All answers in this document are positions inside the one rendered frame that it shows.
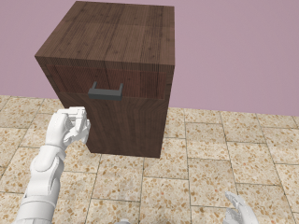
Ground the handle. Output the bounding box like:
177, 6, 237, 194
88, 81, 123, 101

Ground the drawer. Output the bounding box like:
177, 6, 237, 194
46, 64, 167, 99

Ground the cabinet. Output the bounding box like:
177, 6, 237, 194
35, 1, 176, 159

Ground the robot left forearm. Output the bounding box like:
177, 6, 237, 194
11, 145, 66, 224

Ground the robot left hand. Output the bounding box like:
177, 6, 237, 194
45, 106, 91, 151

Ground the robot right hand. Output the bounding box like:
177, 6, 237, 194
222, 190, 260, 224

